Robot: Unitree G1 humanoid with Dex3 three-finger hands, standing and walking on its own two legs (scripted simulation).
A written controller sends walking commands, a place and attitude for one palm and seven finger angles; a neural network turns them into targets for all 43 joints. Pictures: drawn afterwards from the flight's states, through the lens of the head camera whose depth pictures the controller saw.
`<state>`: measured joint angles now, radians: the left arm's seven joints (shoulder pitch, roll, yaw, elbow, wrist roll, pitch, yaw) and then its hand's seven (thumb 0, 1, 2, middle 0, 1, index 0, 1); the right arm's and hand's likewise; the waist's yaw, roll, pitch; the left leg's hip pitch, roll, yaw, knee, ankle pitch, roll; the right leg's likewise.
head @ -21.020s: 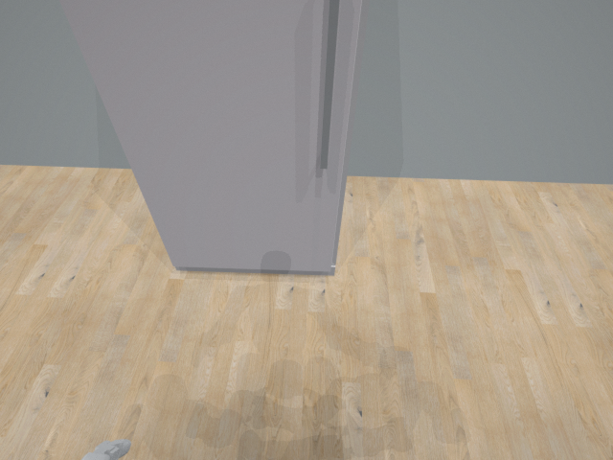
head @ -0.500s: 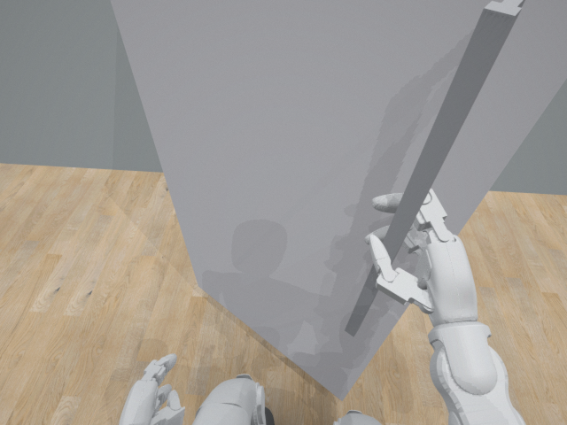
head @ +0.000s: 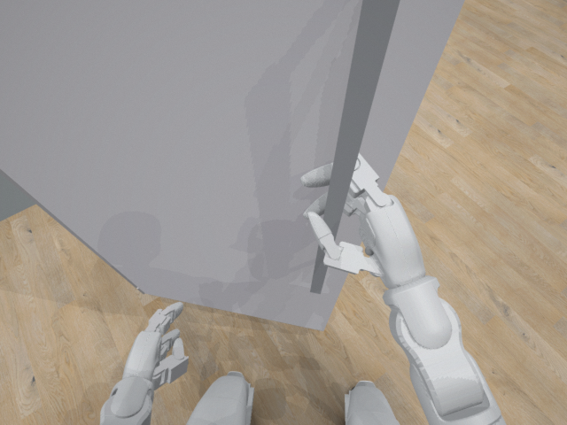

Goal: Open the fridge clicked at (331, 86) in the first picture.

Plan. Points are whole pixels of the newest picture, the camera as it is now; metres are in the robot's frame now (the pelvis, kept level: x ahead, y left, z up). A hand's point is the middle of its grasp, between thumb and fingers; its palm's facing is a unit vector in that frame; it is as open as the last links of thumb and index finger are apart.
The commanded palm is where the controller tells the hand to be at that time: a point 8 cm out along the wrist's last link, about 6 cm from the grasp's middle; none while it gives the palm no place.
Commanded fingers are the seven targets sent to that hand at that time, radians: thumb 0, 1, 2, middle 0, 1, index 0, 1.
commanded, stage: walk backward, drawing the door open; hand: right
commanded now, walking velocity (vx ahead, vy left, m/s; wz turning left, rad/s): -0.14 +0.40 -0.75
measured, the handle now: (334, 200) +0.35 -0.02 +0.13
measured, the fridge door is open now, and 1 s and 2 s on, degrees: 48 77 74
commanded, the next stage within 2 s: stop walking and hold the door back in 0.78 s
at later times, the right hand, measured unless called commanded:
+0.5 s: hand (254, 358) +0.17 +0.05 +0.14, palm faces +0.21 +0.96 -0.19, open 6.3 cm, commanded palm +0.13 +0.01 +0.14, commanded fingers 0.00 -0.90 -0.90 0.45 1.40 0.45 1.40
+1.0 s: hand out of the picture +0.07 +0.14 +0.14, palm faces +0.68 +0.70 -0.21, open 5.9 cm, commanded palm +0.04 +0.09 +0.13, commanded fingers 0.00 -0.90 -0.90 0.45 1.40 0.45 1.40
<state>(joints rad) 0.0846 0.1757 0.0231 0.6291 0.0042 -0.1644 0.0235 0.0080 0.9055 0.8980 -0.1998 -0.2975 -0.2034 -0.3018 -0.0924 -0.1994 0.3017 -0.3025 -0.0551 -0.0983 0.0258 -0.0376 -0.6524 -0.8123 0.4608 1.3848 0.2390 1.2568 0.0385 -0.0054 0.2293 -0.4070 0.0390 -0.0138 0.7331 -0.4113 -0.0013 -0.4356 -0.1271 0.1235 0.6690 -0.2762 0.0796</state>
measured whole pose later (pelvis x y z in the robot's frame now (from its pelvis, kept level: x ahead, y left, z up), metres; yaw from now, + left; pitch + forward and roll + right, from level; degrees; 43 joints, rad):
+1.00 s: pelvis -0.05 +0.41 +0.02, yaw -41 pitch -3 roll -3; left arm 0.16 0.20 -0.01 0.64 0.01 -0.09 0.09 0.01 0.90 0.90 -0.20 -0.30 -0.20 -0.30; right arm 0.17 -0.21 0.03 -0.27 0.01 -0.08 -0.08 -0.01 -0.67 -0.82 0.45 1.40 0.35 1.39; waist 0.00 0.04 0.08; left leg -0.33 0.11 0.06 0.55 -0.18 0.01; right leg -0.41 0.04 -0.09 1.00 -0.55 0.01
